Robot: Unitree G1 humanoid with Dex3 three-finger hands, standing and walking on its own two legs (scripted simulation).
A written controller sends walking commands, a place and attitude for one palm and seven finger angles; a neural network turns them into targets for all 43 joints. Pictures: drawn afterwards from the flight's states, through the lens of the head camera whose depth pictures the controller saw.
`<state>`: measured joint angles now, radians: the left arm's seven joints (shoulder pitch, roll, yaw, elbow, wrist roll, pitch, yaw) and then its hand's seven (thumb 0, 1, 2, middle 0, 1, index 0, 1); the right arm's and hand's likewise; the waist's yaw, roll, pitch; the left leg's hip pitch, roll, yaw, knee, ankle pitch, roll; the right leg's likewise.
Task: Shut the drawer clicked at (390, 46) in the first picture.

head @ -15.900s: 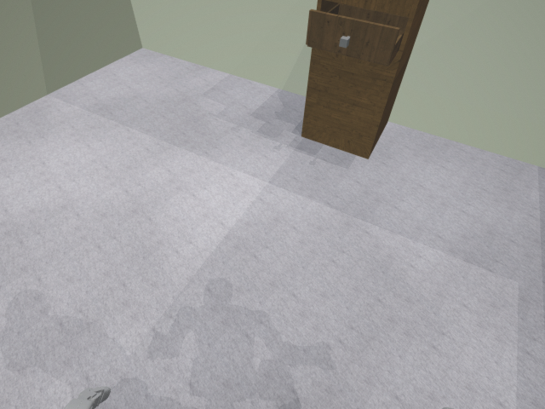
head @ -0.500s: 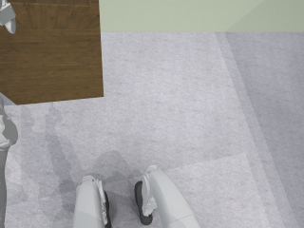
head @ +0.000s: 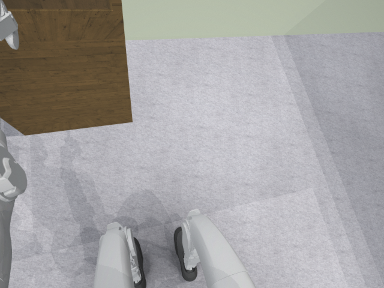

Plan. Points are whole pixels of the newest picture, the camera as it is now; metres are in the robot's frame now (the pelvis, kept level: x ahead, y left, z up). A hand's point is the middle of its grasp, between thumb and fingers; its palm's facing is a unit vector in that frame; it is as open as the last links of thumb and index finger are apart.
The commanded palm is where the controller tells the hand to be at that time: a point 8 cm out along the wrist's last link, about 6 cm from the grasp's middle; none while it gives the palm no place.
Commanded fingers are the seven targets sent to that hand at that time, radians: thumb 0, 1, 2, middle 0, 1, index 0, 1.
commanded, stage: pull the fist back off the drawer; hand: left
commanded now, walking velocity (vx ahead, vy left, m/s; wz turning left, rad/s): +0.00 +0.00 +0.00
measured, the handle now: out of the picture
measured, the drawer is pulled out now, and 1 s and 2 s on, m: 0.00 0.00 0.00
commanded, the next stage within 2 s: draw the hand back to the body in 0.22 s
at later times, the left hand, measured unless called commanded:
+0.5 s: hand out of the picture +0.52 +0.24 +0.09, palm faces +0.06 -1.00 -0.06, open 3.2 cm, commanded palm +0.49 +0.27 +0.11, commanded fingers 0.00 0.90 0.90 -1.40 -1.60 -1.40 -1.60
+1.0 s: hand out of the picture +0.36 +0.24 +0.19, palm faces +0.25 -0.94 -0.22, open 3.2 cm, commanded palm +0.32 +0.29 +0.22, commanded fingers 0.00 0.90 0.90 -1.40 -1.60 -1.40 -1.60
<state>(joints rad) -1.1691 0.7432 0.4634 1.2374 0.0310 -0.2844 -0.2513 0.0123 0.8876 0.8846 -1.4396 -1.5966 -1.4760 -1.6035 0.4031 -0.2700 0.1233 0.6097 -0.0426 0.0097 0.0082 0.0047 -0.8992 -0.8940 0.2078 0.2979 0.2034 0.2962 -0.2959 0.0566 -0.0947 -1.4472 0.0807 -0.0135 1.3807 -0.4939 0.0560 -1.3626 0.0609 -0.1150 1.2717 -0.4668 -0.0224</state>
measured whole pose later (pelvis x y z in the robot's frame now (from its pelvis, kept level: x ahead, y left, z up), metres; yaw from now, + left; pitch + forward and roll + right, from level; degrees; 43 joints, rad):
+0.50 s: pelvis +0.06 +0.01 +0.05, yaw +2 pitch +27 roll -5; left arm -0.63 0.45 0.40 0.77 -0.13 -0.35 -0.26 0.01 0.88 0.88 -1.40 -1.60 -1.39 -1.60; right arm 0.34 -0.25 0.03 0.57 0.00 0.08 0.04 0.01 -0.90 -0.89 0.21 0.30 0.20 0.30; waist -0.14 0.05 -0.13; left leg -1.12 0.06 0.02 1.18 -0.53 0.05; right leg -1.05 0.05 -0.07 1.08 -0.50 -0.01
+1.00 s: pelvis +0.06 +0.00 +0.12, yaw +5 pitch +6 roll -1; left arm -0.02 0.32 0.16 0.23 -0.11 -0.13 0.01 0.01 0.90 0.90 -1.40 -1.60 -1.40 -1.60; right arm 0.23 -0.24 0.04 0.51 0.05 0.06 -0.07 0.01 -0.90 -0.89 0.20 0.30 0.20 0.30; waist -0.01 0.04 -0.09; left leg -0.49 0.01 0.04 0.76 -0.38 0.04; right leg -0.44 0.02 -0.04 0.71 -0.38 -0.02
